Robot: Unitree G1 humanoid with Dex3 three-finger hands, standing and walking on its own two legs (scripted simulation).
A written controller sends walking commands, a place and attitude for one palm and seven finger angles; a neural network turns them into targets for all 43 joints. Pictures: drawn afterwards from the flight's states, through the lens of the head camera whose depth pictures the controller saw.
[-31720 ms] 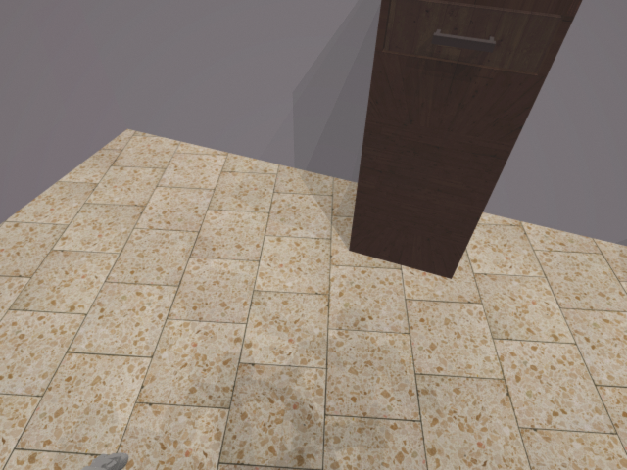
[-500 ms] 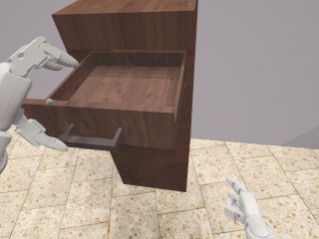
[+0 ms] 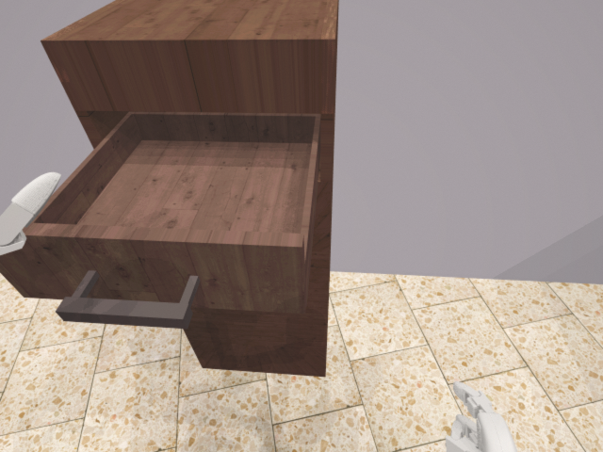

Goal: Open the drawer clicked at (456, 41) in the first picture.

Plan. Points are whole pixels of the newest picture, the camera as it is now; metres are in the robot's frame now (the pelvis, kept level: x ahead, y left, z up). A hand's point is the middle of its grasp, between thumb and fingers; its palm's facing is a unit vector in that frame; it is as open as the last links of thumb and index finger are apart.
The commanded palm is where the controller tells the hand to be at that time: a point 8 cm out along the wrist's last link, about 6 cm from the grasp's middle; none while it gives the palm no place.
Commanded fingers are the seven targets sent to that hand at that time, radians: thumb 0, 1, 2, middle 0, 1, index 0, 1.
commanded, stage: draw the hand back to the body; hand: left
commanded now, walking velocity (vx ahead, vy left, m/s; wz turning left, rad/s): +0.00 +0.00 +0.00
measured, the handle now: (133, 297) +0.24 +0.23 +0.13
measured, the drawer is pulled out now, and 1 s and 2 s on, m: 0.29 0.29 0.29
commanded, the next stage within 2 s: step back with the hand held close in 0.40 s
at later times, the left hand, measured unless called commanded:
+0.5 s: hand out of the picture +0.18 +0.23 +0.32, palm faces +0.59 -0.76 -0.27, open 7.5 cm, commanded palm +0.12 +0.27 +0.32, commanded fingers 0.00 0.90 0.90 -0.20 -0.30 -0.20 -0.30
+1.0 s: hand out of the picture +0.13 +0.24 +0.31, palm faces +0.57 -0.69 -0.44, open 7.4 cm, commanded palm +0.06 +0.30 +0.32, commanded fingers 0.00 0.90 0.90 -0.20 -0.30 -0.20 -0.30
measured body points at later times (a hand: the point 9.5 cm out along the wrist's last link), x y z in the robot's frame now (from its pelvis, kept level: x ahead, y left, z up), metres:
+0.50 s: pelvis -0.01 -0.01 +0.00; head -0.03 -0.04 +0.45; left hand +0.14 +0.27 +0.33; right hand +0.20 -0.21 -0.08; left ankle +0.00 +0.10 -0.74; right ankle -0.02 -0.09 -0.74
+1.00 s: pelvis -0.07 +0.02 -0.01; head -0.07 +0.02 +0.44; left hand +0.09 +0.28 +0.33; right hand +0.10 -0.23 -0.09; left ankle +0.00 +0.10 -0.74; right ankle -0.02 -0.09 -0.74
